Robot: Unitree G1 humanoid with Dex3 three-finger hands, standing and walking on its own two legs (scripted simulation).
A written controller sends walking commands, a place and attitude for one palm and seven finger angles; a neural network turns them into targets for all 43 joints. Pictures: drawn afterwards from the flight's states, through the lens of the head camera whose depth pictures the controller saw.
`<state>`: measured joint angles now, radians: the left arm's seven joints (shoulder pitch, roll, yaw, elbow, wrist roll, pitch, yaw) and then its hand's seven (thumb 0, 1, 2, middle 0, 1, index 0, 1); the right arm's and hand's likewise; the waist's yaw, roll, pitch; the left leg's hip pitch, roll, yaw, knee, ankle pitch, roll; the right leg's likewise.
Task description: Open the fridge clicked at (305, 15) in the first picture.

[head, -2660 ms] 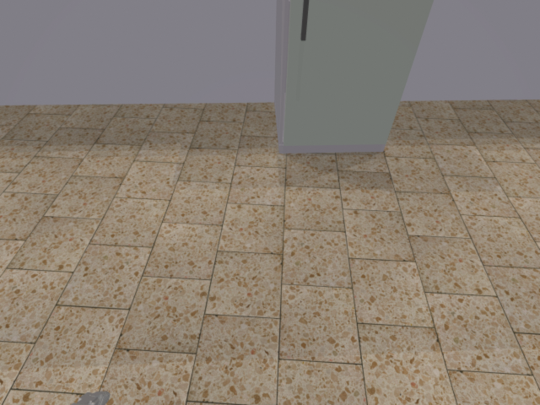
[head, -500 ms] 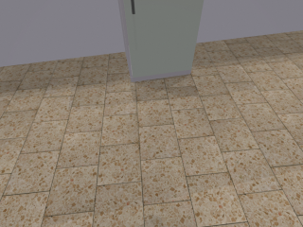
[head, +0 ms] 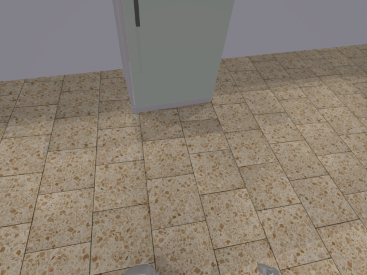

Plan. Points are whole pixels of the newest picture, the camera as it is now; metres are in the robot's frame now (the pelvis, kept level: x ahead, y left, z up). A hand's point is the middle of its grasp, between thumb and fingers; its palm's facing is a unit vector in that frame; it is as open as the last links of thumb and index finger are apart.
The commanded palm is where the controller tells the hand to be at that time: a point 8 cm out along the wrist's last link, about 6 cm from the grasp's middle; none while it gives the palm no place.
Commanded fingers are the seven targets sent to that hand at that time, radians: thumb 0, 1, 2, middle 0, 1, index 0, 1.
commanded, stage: walk to a spot facing it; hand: left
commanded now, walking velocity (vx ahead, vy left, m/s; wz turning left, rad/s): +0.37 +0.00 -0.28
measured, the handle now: out of the picture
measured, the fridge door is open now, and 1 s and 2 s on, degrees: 0 0 0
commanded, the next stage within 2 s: turn to face it in 1.04 s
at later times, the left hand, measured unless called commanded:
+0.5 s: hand (149, 191) +0.36 +0.13 -0.15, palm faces -0.23 -0.96 -0.16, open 7.4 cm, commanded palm none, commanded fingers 0.00 0.90 0.90 -0.20 -0.30 -0.20 -0.30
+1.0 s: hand (150, 172) +0.43 +0.14 -0.17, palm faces -0.11 -0.98 -0.15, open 7.4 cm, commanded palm none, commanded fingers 0.00 0.90 0.90 -0.20 -0.30 -0.20 -0.30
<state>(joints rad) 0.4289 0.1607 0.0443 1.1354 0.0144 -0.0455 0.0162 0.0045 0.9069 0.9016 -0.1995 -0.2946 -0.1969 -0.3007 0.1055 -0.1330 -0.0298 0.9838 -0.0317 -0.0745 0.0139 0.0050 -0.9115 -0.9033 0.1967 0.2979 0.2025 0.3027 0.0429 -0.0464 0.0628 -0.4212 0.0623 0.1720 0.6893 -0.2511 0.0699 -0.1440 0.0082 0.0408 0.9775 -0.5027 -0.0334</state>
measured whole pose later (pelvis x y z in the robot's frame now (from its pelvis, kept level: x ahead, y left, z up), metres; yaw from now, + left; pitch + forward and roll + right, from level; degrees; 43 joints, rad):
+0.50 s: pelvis +0.22 -0.01 +0.01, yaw -10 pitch +0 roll +0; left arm 0.11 0.16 0.05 1.01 0.03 0.00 -0.03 0.00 0.91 0.90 -0.19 -0.29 -0.19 -0.30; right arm 0.52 -0.11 -0.03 1.17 -0.03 -0.07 -0.02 0.00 -0.91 -0.90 0.20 0.30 0.20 0.30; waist -0.08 0.01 0.07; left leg 0.10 0.07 0.35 0.38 -0.46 -0.02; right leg -0.48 -0.05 -0.15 0.64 -0.22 -0.05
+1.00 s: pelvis +0.46 -0.04 +0.01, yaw -13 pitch -1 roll -2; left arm 0.41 0.17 0.05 1.14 0.02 -0.06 0.01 0.00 0.91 0.90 -0.20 -0.29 -0.20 -0.30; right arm 0.14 -0.20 -0.06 1.00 -0.03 -0.06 0.02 0.01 -0.93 -0.90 0.19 0.30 0.20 0.30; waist 0.05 -0.02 0.03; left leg -0.40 0.11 0.16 0.60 -0.17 0.00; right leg -0.04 -0.02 -0.11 0.53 -0.45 0.00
